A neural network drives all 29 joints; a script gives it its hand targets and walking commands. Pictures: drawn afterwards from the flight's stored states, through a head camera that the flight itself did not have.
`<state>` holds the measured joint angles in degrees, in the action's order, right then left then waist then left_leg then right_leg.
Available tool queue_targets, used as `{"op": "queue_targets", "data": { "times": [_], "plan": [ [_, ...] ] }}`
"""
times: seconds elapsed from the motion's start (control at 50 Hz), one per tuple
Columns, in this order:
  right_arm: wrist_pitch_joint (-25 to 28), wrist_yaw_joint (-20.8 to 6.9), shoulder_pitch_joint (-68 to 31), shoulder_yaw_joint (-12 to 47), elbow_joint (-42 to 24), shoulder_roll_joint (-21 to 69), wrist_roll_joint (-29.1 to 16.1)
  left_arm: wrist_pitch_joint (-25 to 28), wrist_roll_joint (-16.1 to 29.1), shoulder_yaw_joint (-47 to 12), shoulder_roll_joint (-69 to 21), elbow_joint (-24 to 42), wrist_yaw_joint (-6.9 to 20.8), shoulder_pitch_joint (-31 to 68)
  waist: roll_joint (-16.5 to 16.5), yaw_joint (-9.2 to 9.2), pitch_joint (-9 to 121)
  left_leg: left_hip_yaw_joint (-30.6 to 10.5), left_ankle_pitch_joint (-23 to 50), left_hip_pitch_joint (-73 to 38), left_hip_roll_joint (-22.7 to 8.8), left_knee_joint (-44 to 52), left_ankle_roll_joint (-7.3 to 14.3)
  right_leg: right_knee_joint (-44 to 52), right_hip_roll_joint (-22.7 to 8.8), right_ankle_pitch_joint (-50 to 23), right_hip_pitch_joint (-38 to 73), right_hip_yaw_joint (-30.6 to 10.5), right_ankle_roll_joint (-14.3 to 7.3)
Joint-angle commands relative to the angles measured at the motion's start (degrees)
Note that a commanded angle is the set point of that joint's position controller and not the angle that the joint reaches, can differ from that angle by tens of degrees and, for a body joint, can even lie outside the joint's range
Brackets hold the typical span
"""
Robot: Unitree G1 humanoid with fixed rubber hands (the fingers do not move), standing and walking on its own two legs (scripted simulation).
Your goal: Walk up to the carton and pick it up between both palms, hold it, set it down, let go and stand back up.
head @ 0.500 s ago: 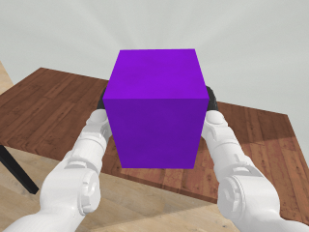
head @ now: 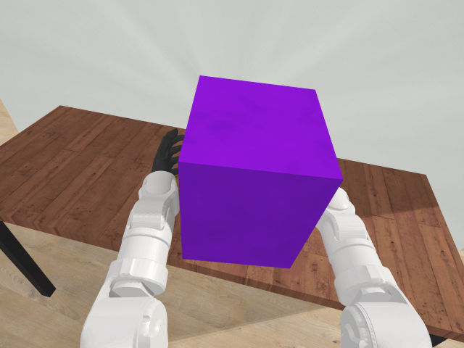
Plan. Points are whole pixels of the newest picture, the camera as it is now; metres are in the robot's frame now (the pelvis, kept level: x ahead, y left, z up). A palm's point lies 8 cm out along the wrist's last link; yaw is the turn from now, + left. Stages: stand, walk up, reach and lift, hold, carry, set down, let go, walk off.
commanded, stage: reach and lift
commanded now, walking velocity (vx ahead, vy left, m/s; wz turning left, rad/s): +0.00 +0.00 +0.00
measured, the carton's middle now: (246, 176) +0.39 -0.04 +0.14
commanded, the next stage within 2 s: hold in 1.44 s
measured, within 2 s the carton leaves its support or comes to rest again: neither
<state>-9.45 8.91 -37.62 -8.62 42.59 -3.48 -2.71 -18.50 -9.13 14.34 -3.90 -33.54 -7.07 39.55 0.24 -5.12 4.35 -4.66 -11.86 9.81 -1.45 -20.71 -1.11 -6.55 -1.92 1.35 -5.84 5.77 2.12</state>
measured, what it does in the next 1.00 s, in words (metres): stands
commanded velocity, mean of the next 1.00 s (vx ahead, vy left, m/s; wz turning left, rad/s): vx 0.00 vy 0.00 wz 0.00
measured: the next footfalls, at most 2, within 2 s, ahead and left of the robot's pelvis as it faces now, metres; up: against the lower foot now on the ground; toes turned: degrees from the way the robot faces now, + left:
none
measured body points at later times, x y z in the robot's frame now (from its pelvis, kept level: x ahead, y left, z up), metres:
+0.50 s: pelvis -0.01 -0.02 +0.00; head -0.03 +0.02 +0.45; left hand +0.38 +0.11 +0.16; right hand +0.35 -0.18 +0.14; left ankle -0.01 +0.12 -0.75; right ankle +0.02 -0.15 -0.75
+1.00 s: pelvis -0.02 -0.01 +0.00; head -0.01 +0.02 +0.45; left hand +0.38 +0.10 +0.18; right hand +0.35 -0.19 +0.15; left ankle -0.01 +0.12 -0.75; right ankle +0.02 -0.15 -0.75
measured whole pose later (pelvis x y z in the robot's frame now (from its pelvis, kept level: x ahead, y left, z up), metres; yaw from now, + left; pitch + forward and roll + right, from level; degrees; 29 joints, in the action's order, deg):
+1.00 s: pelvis -0.02 -0.01 +0.00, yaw +1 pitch -3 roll -2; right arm -19.5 9.4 -32.3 -7.6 20.4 -0.2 -4.3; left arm -39.1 -15.2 10.7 -4.0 -3.6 -2.6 35.6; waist 2.9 -7.0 -2.7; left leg -5.6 -10.0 6.4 -2.0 -19.2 -1.9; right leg -8.1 -1.4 1.5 -3.6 6.6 1.1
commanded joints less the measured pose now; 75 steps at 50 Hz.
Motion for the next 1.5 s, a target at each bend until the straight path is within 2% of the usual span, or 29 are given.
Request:
{"op": "queue_targets", "data": {
  "times": [0.0, 0.18, 0.34, 0.46, 0.64, 0.72, 0.82, 0.96, 1.06, 1.2, 1.34, 1.42, 1.48],
  "plan": [
    [4.4, -5.8, -52.2, 20.0, -23.5, 28.8, -2.9, 0.2, 3.8, -25.6, -34.9, 15.6, 10.6, 39.9, -1.4, 0.20, 30.6, 1.6, 23.5, -6.7, 3.9, 1.7, -2.8, -4.5, 5.5, -15.1, 17.2, 0.3, -2.7],
    [2.8, -3.9, -46.9, 22.5, -32.2, 28.5, -3.6, -5.0, 3.3, -28.6, -31.3, 25.6, 11.9, 35.1, -1.1, -1.27, 29.8, 2.4, 22.8, -5.9, 4.6, 2.2, -1.4, -5.3, 4.9, -18.4, 22.0, 0.2, -2.1],
    [0.4, -2.3, -43.0, 23.2, -38.1, 26.6, -4.6, -10.6, 2.4, -29.5, -28.1, 31.0, 13.4, 29.8, 0.3, -2.63, 23.7, 2.5, 18.4, -4.6, 4.5, 3.6, -0.6, -4.6, 4.5, -15.6, 22.6, 0.9, -1.6],
    [-1.1, -1.6, -40.7, 24.6, -43.0, 25.5, -6.2, -14.0, 1.8, -31.3, -27.3, 36.5, 13.7, 26.6, -0.4, -2.97, 22.1, 2.6, 18.7, -5.8, 4.3, 3.8, -0.9, -4.2, 4.7, -14.1, 22.3, 1.4, -1.7],
    [-1.9, -3.3, -45.0, 21.2, -42.5, 23.1, -5.1, -16.8, 1.6, -31.7, -26.2, 38.0, 12.2, 30.8, -3.4, -2.58, 20.0, 3.4, 8.1, -6.6, 3.4, 5.7, -1.6, -3.7, 4.6, -1.0, 15.1, 3.4, -1.9],
    [-1.8, -4.1, -47.2, 20.8, -43.0, 23.2, -4.5, -16.8, 1.9, -31.9, -27.2, 37.7, 11.2, 31.6, -4.0, -2.40, 24.5, 3.5, 10.1, -8.6, 3.3, 4.7, -1.8, -4.1, 4.9, -2.2, 14.5, 3.5, -2.0],
    [-2.4, -4.1, -47.1, 21.2, -42.8, 23.5, -4.1, -17.2, 1.6, -30.9, -26.9, 37.2, 11.2, 31.3, -2.2, -2.11, 27.7, 3.5, 14.2, -8.3, 3.8, 3.8, -1.1, -4.8, 4.9, -6.9, 17.8, 2.8, -1.8],
    [-4.2, -2.3, -45.0, 23.2, -44.9, 24.2, -5.8, -19.0, 0.9, -29.4, -25.3, 38.8, 13.0, 29.0, 0.6, -1.88, 27.1, 3.3, 20.5, -6.7, 4.6, 3.1, 0.2, -5.5, 4.7, -15.9, 24.5, 1.7, -1.3],
    [-5.7, -0.5, -42.3, 24.3, -46.3, 23.5, -8.1, -20.9, 0.3, -29.1, -23.9, 41.3, 14.6, 27.3, 0.8, -2.44, 23.5, 3.0, 23.7, -7.4, 4.8, 3.1, 0.1, -5.1, 4.5, -20.0, 26.1, 1.5, -1.0],
    [-7.0, 0.9, -40.2, 24.3, -47.7, 21.8, -10.4, -22.9, 0.5, -30.9, -23.8, 45.5, 15.6, 27.4, -1.4, -4.22, 20.1, 3.0, 25.4, -10.4, 4.6, 3.2, -1.8, -3.8, 4.8, -17.5, 23.0, 2.2, -1.2],
    [-6.8, 0.0, -41.4, 22.9, -48.2, 20.2, -10.1, -23.1, 1.2, -34.1, -24.9, 47.5, 14.4, 29.2, -4.6, -5.37, 20.5, 3.1, 24.4, -14.0, 4.0, 3.0, -3.8, -3.0, 5.5, -10.9, 17.3, 3.3, -1.8],
    [-6.6, -0.9, -42.8, 22.5, -47.5, 19.5, -9.4, -23.2, 1.2, -34.5, -25.4, 47.4, 13.2, 29.8, -4.9, -4.81, 21.2, 3.1, 23.8, -15.0, 3.6, 3.1, -4.1, -2.9, 5.8, -8.3, 15.8, 3.6, -2.1],
    [-6.7, -1.3, -44.0, 24.3, -47.7, 19.7, -9.7, -23.7, 0.8, -33.7, -25.4, 48.0, 12.4, 29.3, -3.7, -2.67, 22.7, 3.4, 26.2, -15.5, 3.5, 2.8, -3.3, -3.3, 5.8, -9.5, 17.7, 3.2, -2.2]
  ]
}}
